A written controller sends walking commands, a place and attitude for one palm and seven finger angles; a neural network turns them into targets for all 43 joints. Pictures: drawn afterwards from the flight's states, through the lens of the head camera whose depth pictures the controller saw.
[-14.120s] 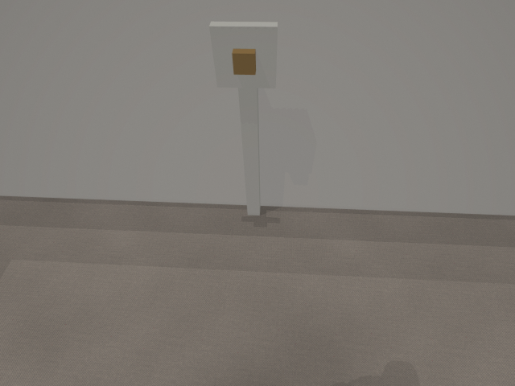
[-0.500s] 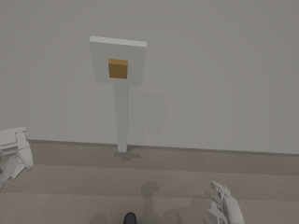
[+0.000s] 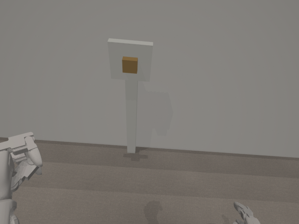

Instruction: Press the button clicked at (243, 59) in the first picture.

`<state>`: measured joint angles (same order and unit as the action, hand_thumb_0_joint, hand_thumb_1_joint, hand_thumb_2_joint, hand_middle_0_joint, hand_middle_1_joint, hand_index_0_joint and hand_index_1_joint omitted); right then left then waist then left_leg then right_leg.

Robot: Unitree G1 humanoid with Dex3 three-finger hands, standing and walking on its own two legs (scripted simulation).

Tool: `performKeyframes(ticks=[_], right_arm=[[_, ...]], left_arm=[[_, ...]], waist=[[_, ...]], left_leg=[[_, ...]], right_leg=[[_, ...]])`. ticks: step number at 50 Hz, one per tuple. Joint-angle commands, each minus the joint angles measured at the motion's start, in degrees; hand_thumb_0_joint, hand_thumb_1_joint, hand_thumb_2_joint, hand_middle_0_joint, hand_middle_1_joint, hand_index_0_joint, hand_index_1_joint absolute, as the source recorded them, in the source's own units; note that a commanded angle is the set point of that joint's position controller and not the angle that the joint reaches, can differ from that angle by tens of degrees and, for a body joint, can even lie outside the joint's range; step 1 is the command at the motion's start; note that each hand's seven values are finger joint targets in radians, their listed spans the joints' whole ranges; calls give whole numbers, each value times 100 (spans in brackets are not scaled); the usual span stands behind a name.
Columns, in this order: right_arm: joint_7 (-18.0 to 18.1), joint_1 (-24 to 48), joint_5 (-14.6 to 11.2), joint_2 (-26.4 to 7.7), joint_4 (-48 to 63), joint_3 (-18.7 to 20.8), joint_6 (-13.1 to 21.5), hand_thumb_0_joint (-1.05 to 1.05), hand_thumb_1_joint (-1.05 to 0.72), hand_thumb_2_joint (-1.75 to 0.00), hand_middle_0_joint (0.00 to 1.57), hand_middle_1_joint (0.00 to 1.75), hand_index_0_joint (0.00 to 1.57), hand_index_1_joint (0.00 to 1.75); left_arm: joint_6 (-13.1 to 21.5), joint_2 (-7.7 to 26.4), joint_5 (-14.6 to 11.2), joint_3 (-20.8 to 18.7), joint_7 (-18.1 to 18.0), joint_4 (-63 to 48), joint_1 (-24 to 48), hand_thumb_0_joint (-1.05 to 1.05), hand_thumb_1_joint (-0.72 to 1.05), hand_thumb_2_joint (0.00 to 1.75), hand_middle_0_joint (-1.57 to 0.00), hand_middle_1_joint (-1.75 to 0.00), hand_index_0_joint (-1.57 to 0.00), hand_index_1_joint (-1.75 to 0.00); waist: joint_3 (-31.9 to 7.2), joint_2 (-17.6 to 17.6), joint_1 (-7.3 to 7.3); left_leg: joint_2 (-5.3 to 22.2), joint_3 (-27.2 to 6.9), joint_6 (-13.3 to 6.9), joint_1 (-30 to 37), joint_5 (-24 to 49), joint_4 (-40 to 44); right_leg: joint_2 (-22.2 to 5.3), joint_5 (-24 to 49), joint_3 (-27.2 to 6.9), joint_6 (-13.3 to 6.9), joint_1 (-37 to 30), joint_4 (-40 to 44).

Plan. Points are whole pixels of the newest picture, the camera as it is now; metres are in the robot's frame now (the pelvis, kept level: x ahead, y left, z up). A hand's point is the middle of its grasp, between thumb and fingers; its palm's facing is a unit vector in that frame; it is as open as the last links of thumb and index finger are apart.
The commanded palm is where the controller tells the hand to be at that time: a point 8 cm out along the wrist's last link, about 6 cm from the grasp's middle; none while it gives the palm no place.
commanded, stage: stop stepping back and stand still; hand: left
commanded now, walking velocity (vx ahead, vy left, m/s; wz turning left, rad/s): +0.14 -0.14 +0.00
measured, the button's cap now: (130, 64) +0.71 +0.14 +0.04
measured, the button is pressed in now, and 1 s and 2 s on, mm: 0 0 0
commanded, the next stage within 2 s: let the arm hang, fingers relaxed in 0.58 s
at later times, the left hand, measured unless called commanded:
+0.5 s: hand (9, 177) +0.16 +0.26 +0.16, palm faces +0.41 -0.84 -0.36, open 3.1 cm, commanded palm +0.09 +0.30 +0.18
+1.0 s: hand out of the picture +0.03 +0.21 -0.17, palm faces +0.06 -0.97 -0.22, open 3.4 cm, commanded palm none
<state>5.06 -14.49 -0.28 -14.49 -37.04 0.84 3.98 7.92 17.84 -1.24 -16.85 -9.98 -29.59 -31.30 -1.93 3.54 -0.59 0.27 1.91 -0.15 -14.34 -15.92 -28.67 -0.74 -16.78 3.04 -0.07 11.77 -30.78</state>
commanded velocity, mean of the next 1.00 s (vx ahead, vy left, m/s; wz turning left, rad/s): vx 0.05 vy -0.02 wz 0.00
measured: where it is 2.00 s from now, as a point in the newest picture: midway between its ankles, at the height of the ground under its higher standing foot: outside the picture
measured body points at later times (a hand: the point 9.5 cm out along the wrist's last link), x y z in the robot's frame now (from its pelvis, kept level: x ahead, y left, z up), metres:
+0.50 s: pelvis -0.04 +0.02 -0.01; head -0.04 +0.05 +0.44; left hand +0.13 +0.30 +0.18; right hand +0.11 -0.22 -0.08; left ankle -0.01 +0.12 -0.74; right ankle -0.03 -0.09 -0.72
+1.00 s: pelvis -0.04 +0.02 +0.00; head -0.02 +0.04 +0.44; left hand +0.03 +0.26 -0.15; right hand +0.03 -0.23 -0.13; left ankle -0.01 +0.12 -0.74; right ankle -0.02 -0.09 -0.74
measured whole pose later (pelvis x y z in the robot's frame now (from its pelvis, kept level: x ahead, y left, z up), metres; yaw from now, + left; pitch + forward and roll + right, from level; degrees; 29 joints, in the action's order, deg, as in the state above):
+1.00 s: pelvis -0.04 +0.02 +0.00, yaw +2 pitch -1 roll -1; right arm 0.1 -13.8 1.9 -11.6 -52.3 -0.9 -1.0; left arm -2.3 12.3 1.9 -1.9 -2.8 45.5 -16.2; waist 3.4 3.0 0.6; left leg -0.4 0.7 -1.3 -17.4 -13.9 -32.1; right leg -0.1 -15.0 5.0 -1.6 15.3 -31.2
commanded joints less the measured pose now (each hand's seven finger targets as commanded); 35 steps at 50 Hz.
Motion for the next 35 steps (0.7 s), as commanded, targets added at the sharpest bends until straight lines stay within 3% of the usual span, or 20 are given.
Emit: performKeyframes(ticks=[1, 4, 6, 8, 10, 11, 12, 14, 16, 18, 19, 20, 21, 22, 24, 28, 31, 33, 34, 35], right_arm=[[-146, 582, 41, -296, 1187, 70, 645, 0, -90, -90, 20, 30, 20, 30], [-186, 577, 4, -416, 1132, 125, 713, 0, -90, -90, 20, 30, 20, 30], [-184, 626, -6, -451, 1101, 122, 623, 0, -90, -90, 20, 30, 20, 30], [-171, 669, 1, -445, 1121, 151, 471, 0, -90, -90, 20, 30, 20, 30], [-145, 729, 4, -423, 1185, 209, 313, 0, -90, -90, 20, 30, 20, 30], [-137, 692, -3, -380, 1160, 224, 236, 0, -90, -90, 20, 30, 20, 30], [-141, 717, 6, -370, 1106, 212, 200, 0, -90, -90, 20, 30, 20, 30], [-153, 818, 23, -428, 1077, 178, 286, 0, -90, -90, 20, 30, 20, 30], [-100, 751, 78, -277, 1009, 72, 333, 0, -90, -90, 20, 30, 20, 30], [-17, 733, 107, -278, 954, 39, 413, 0, -90, -90, 20, 30, 20, 30], [35, 799, 107, -406, 1011, 94, 487, 0, -90, -90, 20, 30, 20, 30], [37, 719, 142, -549, 1047, 129, 557, 0, -90, -90, 20, 30, 20, 30], [-15, 662, 127, -449, 1100, 90, 604, 0, -90, -90, 20, 30, 20, 30], [-56, 661, 138, -343, 1099, 99, 681, 0, -90, -90, 20, 30, 20, 30], [-94, 639, 141, -257, 997, 89, 761, 0, -90, -90, 20, 30, 20, 30], [-199, 579, 0, -351, 982, 98, 706, 0, -90, -90, 20, 30, 20, 30], [-203, 620, 21, -388, 1048, 145, 586, 0, -90, -90, 20, 30, 20, 30], [-207, 588, 4, -381, 1019, 182, 525, 0, -90, -90, 20, 30, 20, 30], [-670, 838, 29, -997, -463, 450, 823, 0, -90, -90, 20, 30, 20, 30], [-640, 285, 26, -858, -406, 427, 350, 0, -90, -90, 20, 30, 20, 30]], left_arm=[[696, 1677, -29, -1037, -11, -2459, -87, 0, 90, 90, -130, -150, -130, -150], [652, 1434, -134, -1184, -21, -1909, -536, 0, 90, 90, -130, -150, -130, -150], [622, 1312, -153, -1195, -2, -1395, -718, 0, 90, 90, -130, -150, -130, -150], [559, 1224, -178, -1149, 33, -952, -675, 0, 90, 90, -130, -150, -130, -150], [454, 1142, -155, -1040, 48, -714, -615, 0, 90, 90, -130, -150, -130, -150], [418, 1150, -155, -996, 49, -702, -619, 0, 90, 90, -130, -150, -130, -150], [418, 1159, -141, -894, 38, -811, -349, 0, 90, 90, -130, -150, -130, -150], [540, 1180, -75, -824, 21, -1126, 178, 0, 90, 90, -130, -150, -130, -150], [580, 1140, -24, -736, -9, -1194, 264, 0, 90, 90, -130, -150, -130, -150], [627, 1208, 1, -683, -54, -1621, 588, 0, 90, 90, -130, -150, -130, -150], [664, 1299, -12, -666, -60, -2031, 761, 0, 90, 90, -130, -150, -130, -150], [727, 1297, -11, -735, -75, -2223, 628, 0, 90, 90, -130, -150, -130, -150], [794, 1307, 75, -756, -114, -2370, 608, 0, 90, 90, -130, -150, -130, -150], [814, 1423, 105, -875, -123, -2360, 549, 0, 90, 90, -130, -150, -130, -150], [780, 1570, 24, -1182, -78, -2099, 101, 0, 90, 90, -130, -150, -130, -150], [742, 1178, 4, -1028, -17, -1467, -669, 0, 90, 90, -130, -150, -130, -150], [756, 1208, -79, -1115, 47, -1010, -753, 0, 90, 90, -130, -150, -130, -150], [720, 1129, -127, -1054, 80, -866, -730, 0, 90, 90, -130, -150, -130, -150], [-77, 571, 397, 1283, 825, 3434, 457, 0, 90, 90, -130, -150, -130, -150], [-534, 439, 383, 1011, 936, 3485, 540, 0, 90, 90, -126, -146, -126, -146]], waist=[[-816, -2021, 63], [-287, -1360, 82], [-126, -1131, 127], [100, -741, 187], [415, 17, 177], [434, 674, 156], [497, 1029, 139], [236, 797, 153], [135, 456, 172], [47, -117, 229], [82, -801, 228], [68, -1842, 166], [37, -2397, 90], [6, -1891, 58], [-47, -1759, 21], [-72, -1258, 73], [33, -317, 154], [66, 104, 142], [-11, 130, 372], [-308, -74, 344]], left_leg=[[1111, -1219, -514, 1182, 3459, 885], [1211, -1099, -501, 189, 1441, 1133], [1071, -865, -415, -484, 416, 949], [765, -624, -268, -1251, -1298, 933], [262, -303, -113, -1511, -1751, -108], [69, -100, -46, -1409, -1287, -1219], [9, -50, -39, -1450, -985, -2148], [142, -265, -82, -1777, -923, -2453], [275, -135, -140, -849, -680, -1371], [53, 159, -142, 235, -116, -76], [168, -128, -148, 622, -136, 427], [889, -1426, -408, 741, -587, 1144], [1624, -2470, -760, 697, -458, 1554], [1682, -2395, -917, 484, 158, 1572], [1484, -1939, -779, 46, 317, 1523], [960, -770, -398, -493, 1032, 705], [475, -485, -96, -819, 362, 381], [314, -423, -68, -592, -219, 203], [506, -310, 16, -367, 703, -1035], [521, -474, 21, 25, 917, -733]], right_leg=[[132, -760, -96, 140, 656, -820], [144, -616, 28, 92, 155, -116], [172, -75, 100, 64, -412, 520], [34, -393, -186, -102, -729, 764], [-414, -2191, -1311, -489, 72, 1462], [-987, -2951, -2237, -829, 537, 2034], [-1468, -2954, -2723, -1070, 717, 2350], [-1549, -1224, -2485, -1193, 26, 1946], [-1294, -837, -1566, -954, 497, 1660], [-794, -1106, -837, -644, 838, 1238], [-598, -975, -634, -463, 1038, 735], [-147, -864, -387, -181, 1318, -260], [144, -934, -137, 8, 1498, -1017], [178, -954, -307, 41, 1310, -1513], [-11, -937, -340, 62, 847, -1395], [94, 278, -12, 112, -389, 460], [-296, 1056, -776, -108, -502, 985], [-450, 89, -1159, -200, 9, 1290], [-1010, 1289, -845, -385, 864, 533], [-1078, 1779, -986, -487, 977, 376]])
